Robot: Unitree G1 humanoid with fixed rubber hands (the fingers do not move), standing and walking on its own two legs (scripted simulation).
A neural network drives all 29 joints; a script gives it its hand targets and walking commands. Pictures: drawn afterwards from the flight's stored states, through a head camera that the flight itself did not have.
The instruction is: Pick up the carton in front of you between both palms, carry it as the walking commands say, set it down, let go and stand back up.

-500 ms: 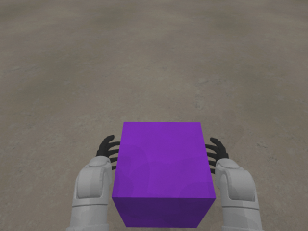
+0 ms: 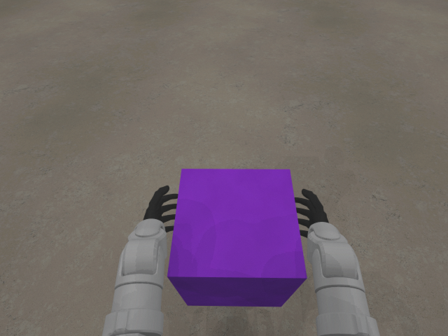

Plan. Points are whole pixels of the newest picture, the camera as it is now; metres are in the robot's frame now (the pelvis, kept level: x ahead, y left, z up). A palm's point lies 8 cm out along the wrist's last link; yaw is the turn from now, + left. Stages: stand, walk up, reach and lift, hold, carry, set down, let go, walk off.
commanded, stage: carry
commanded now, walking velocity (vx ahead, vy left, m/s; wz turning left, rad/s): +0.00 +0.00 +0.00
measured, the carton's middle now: (234, 242) +0.31 +0.00 -0.04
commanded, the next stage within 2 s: hold in 0.12 s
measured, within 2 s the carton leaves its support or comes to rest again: neither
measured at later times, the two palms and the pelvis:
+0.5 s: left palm (153, 232) +0.28 +0.15 +0.05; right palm (325, 246) +0.26 -0.15 +0.05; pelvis -0.02 +0.01 +0.01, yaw -3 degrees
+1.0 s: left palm (155, 239) +0.31 +0.17 -0.04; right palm (295, 237) +0.32 -0.13 -0.04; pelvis -0.04 +0.02 -0.02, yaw -1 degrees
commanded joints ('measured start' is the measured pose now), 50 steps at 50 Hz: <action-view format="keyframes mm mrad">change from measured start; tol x8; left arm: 1 -438 -904 -578 -61 -255 -4 -233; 12 -444 -890 -538 -88 -231 -25 -250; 24 -527 -957 -463 83 -198 -32 -279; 34 -838 -1011 -310 319 -132 -85 -292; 43 -857 -789 96 507 101 -178 -183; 50 -827 -772 3 442 82 -403 -165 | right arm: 1 -484 911 587 -99 272 -25 240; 12 -436 908 533 -100 239 -42 233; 30 -712 974 434 104 206 -47 313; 37 -944 923 184 397 76 -131 321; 44 -878 692 -81 527 -114 -227 247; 50 -848 676 -7 513 -104 -440 235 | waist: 1 1 -4 -307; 41 24 -20 25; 50 12 -2 -236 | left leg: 1 91 95 -97 -59 174 12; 6 78 96 -97 -68 152 11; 7 168 -166 -233 -127 344 31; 11 174 -162 -258 -145 366 33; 36 31 -115 -266 -146 -271 54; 50 -216 -188 -217 164 135 -5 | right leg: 1 134 -122 120 -65 241 1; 6 118 -121 121 -75 218 1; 7 341 112 277 -120 458 8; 8 410 93 292 -104 491 10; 13 486 109 283 -137 406 23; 28 368 116 256 -157 19 21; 38 141 115 253 -60 -244 -5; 50 -180 168 239 179 112 2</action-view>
